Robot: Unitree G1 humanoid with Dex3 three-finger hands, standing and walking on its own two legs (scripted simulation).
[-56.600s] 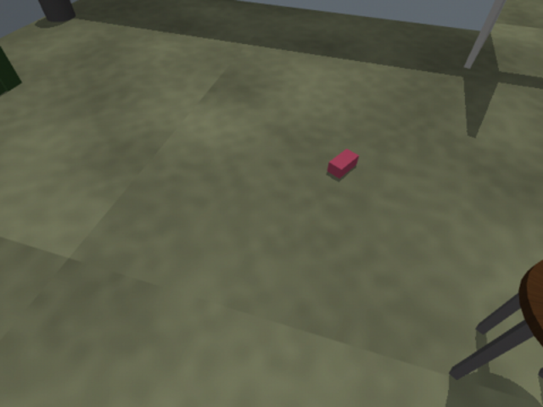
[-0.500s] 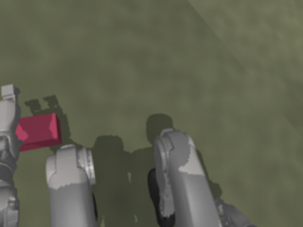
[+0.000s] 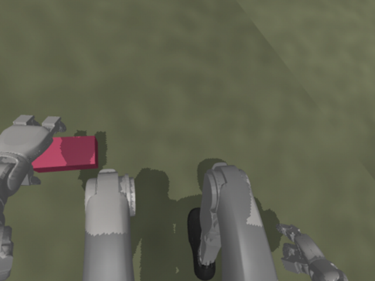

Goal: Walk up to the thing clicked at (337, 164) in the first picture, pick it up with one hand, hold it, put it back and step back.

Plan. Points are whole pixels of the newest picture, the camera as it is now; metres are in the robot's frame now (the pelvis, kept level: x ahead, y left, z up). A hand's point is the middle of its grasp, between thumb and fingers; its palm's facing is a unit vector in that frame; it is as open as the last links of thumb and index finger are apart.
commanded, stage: withdraw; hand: left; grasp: from above
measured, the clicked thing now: (66, 154) +0.42 +0.28 -0.32
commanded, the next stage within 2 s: home in 0.10 s
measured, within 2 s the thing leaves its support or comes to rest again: neither
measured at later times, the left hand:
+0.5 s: hand (27, 126) +0.42 +0.29 -0.07, palm faces -0.40 -0.22 -0.89, open 11.6 cm
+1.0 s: hand out of the picture +0.27 +0.22 +0.15, palm faces -0.08 -0.88 -0.47, open 7.4 cm
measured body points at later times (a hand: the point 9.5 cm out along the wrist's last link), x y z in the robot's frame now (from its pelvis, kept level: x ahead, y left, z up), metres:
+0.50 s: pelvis +0.02 +0.01 +0.06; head +0.22 +0.03 +0.46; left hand +0.43 +0.30 -0.02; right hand +0.06 -0.24 -0.08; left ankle +0.09 +0.13 -0.31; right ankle +0.12 -0.13 -0.31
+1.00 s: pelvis +0.04 +0.00 +0.24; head +0.15 +0.03 +0.68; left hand +0.27 +0.27 +0.18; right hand +0.29 -0.21 +0.17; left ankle +0.09 +0.13 -0.31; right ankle +0.12 -0.13 -0.31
